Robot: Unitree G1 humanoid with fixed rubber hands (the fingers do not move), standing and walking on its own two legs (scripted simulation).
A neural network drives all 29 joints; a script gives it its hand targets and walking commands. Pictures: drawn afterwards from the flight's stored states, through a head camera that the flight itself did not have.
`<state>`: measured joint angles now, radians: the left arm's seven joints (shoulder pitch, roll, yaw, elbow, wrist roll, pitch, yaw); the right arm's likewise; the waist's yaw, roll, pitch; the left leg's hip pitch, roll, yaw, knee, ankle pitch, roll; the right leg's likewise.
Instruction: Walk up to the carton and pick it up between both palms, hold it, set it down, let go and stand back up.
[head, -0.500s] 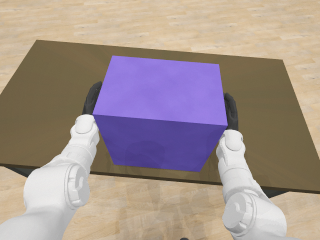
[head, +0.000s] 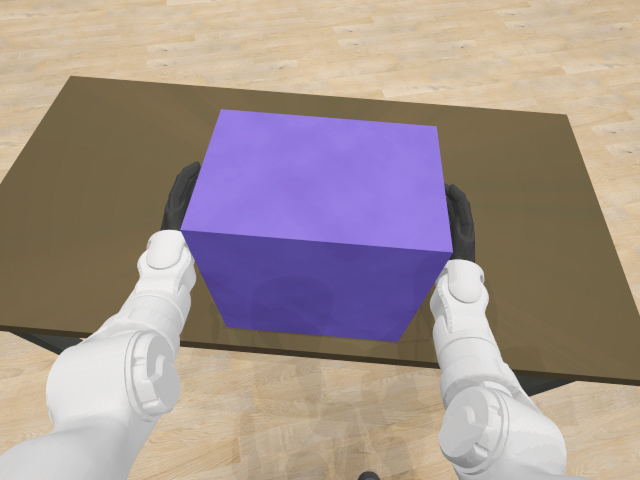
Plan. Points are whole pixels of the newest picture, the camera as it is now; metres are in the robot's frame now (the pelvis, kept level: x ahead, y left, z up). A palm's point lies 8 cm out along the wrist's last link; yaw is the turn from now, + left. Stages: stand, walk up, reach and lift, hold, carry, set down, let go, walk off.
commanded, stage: set down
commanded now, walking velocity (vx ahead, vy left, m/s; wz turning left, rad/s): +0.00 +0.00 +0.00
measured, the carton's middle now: (319, 238) +0.44 -0.01 -0.01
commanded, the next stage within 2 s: none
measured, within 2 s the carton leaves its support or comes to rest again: neither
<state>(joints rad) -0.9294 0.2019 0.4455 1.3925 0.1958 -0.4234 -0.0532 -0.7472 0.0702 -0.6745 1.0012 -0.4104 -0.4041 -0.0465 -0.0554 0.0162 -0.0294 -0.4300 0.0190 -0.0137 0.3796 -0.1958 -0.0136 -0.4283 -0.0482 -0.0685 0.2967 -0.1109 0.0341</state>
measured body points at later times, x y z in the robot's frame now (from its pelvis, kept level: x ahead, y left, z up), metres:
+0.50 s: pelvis +0.00 +0.00 +0.00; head +0.11 +0.01 +0.44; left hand +0.45 +0.17 +0.03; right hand +0.41 -0.19 +0.02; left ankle -0.02 +0.12 -0.74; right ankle +0.00 -0.14 -0.74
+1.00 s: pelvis -0.01 +0.00 -0.03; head +0.10 +0.01 +0.40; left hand +0.48 +0.19 +0.02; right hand +0.43 -0.22 +0.00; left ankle -0.02 +0.12 -0.74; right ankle +0.00 -0.14 -0.74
